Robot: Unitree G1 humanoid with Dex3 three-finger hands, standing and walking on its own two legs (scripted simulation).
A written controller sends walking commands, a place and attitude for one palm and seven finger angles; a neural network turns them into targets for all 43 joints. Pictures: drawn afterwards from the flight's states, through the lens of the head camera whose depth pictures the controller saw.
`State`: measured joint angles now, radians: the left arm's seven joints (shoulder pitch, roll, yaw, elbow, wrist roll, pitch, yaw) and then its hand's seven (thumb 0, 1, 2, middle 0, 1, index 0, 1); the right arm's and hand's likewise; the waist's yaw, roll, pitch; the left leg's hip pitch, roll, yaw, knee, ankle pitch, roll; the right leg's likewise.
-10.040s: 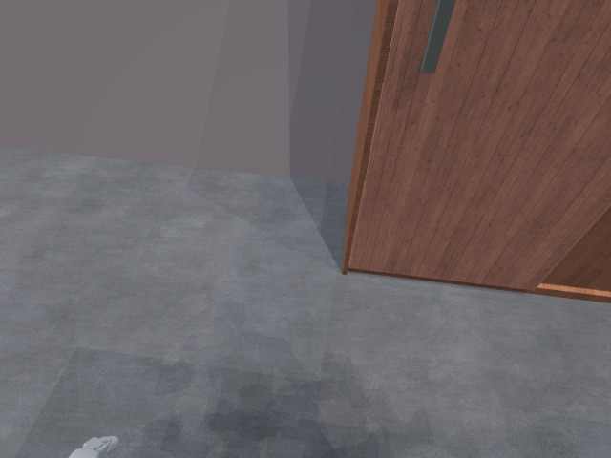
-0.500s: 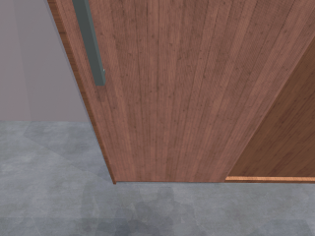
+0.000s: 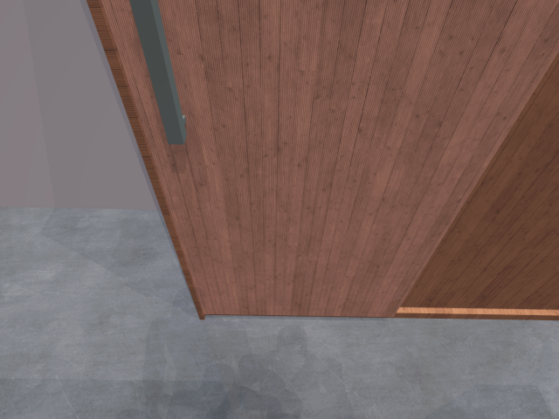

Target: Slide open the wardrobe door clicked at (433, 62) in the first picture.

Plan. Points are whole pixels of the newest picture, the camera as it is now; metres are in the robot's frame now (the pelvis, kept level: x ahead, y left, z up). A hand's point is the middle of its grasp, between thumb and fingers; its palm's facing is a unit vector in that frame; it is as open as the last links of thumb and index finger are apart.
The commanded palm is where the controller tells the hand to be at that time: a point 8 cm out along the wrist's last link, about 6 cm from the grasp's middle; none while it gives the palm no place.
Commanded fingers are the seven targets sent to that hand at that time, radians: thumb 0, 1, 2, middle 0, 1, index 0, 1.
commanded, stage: look again from close up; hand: left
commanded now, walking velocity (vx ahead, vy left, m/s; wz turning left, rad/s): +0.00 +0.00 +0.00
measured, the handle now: (162, 54) +0.56 +0.23 +0.25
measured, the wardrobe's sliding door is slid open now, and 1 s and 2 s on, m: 0.00 0.00 0.00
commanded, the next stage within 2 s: shuffle to correct the standing spot in 0.66 s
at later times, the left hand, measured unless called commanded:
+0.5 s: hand out of the picture -0.01 +0.15 -0.18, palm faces +0.04 -0.99 -0.16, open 7.3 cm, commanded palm none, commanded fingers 0.00 0.90 0.90 -0.20 -0.30 -0.20 -0.30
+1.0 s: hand out of the picture +0.00 +0.16 -0.19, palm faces +0.09 -0.98 -0.15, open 7.4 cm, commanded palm none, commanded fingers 0.00 0.90 0.90 -0.20 -0.30 -0.20 -0.30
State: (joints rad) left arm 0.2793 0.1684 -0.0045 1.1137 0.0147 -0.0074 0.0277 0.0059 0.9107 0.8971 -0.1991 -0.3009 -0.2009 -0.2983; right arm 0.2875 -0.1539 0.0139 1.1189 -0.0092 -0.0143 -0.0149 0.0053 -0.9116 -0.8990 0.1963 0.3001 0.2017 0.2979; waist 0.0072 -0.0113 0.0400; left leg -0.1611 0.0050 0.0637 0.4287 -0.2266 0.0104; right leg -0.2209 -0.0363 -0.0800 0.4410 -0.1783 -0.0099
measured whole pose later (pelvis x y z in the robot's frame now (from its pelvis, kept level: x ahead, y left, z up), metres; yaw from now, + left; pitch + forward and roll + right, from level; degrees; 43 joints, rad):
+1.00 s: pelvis +0.01 +0.00 -0.01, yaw +0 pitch -1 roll -1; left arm 0.34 0.12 0.04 1.08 0.02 0.00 0.03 0.01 0.91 0.90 -0.20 -0.30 -0.20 -0.30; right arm 0.36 -0.12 0.00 1.11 -0.02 0.01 -0.01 0.00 -0.91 -0.90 0.20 0.30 0.20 0.30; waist 0.02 -0.01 0.01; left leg -0.21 0.02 0.05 0.54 -0.31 0.01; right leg -0.25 -0.03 -0.09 0.50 -0.24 -0.02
